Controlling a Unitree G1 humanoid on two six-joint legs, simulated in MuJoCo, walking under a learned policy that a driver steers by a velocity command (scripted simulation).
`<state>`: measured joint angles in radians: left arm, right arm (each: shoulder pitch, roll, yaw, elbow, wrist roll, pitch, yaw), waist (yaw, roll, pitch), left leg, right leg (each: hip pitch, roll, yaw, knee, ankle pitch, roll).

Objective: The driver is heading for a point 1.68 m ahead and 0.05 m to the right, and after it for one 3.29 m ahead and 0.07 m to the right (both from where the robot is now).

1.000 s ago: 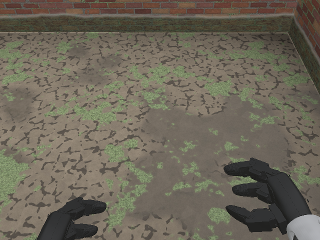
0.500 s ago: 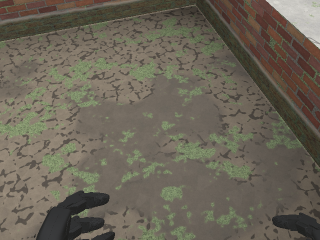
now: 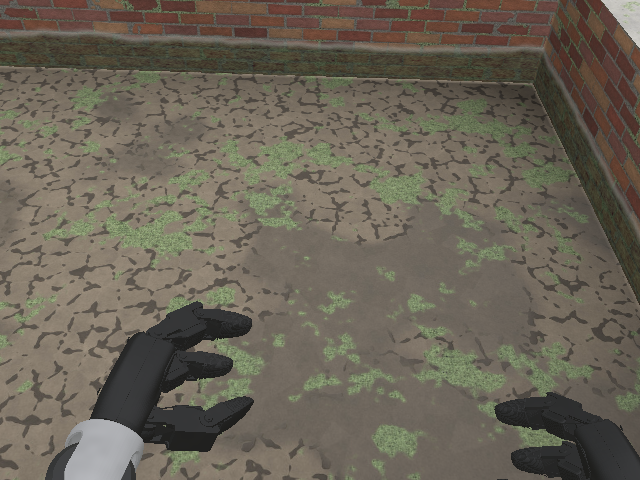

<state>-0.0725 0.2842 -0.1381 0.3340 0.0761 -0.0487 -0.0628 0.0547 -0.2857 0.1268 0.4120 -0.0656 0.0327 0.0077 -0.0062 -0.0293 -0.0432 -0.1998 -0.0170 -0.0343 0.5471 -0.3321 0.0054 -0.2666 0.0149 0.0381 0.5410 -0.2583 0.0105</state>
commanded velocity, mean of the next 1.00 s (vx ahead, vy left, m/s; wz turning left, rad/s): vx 1.00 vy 0.00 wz -0.03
